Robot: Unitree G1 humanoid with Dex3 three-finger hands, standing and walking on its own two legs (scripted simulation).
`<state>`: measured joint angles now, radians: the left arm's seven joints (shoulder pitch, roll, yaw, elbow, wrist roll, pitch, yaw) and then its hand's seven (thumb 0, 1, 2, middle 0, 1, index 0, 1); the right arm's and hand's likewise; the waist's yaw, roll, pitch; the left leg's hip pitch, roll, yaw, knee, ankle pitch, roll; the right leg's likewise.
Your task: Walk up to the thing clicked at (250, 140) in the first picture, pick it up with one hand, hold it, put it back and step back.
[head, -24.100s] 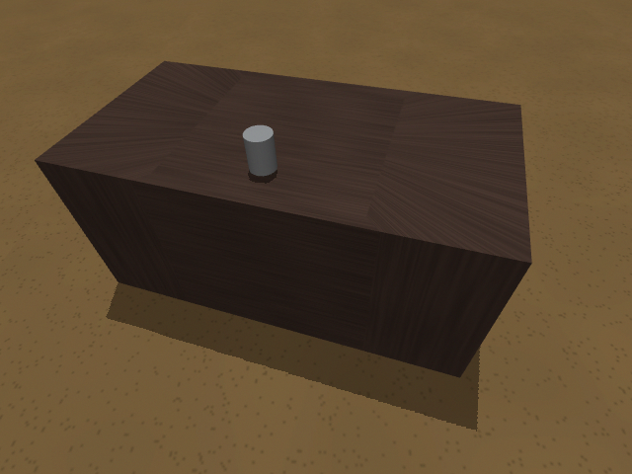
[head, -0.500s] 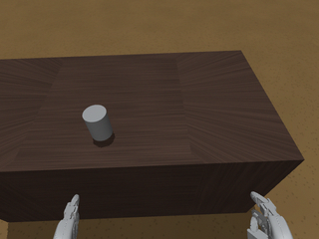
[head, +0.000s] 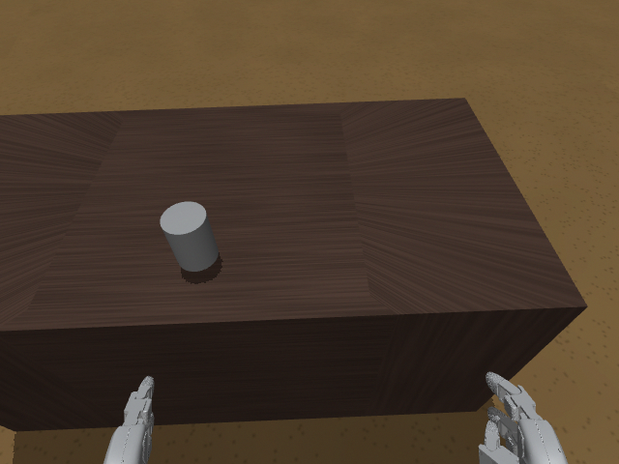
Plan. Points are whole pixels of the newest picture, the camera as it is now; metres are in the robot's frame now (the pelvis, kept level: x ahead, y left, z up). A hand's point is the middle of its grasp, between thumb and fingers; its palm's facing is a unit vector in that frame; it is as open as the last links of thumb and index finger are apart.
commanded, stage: home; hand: left
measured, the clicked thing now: (191, 237) +0.53 +0.24 -0.06
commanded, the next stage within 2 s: stand in 1.04 s
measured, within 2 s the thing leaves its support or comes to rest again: neither
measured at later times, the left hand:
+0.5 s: hand (180, 450) +0.18 +0.18 -0.04, palm faces +0.11 -0.97 -0.24, open 17.5 cm
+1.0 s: hand out of the picture +0.11 +0.25 -0.10, palm faces -0.03 -0.92 -0.40, open 17.4 cm
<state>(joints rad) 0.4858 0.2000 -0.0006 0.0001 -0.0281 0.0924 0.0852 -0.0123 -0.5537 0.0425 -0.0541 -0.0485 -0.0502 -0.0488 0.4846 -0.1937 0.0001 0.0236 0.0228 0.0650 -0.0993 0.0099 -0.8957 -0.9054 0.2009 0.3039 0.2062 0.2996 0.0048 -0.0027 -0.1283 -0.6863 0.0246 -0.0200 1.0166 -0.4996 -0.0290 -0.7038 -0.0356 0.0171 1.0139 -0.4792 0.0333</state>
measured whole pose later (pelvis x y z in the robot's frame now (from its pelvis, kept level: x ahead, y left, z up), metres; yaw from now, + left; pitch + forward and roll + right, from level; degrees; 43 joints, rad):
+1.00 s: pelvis +0.00 +0.00 +0.02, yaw +0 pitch +0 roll +0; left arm 0.27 0.36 0.02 0.70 0.06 0.00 0.02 -0.01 -0.53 0.05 -0.06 -0.05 -0.05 -0.05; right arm 0.22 -0.33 -0.05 0.80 -0.05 0.00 -0.01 0.01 -0.90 -0.90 0.20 0.30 0.21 0.30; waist 0.01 0.00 0.03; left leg -0.42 0.02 -0.02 0.87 -0.46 -0.02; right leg -0.44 -0.05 0.01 0.88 -0.44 0.03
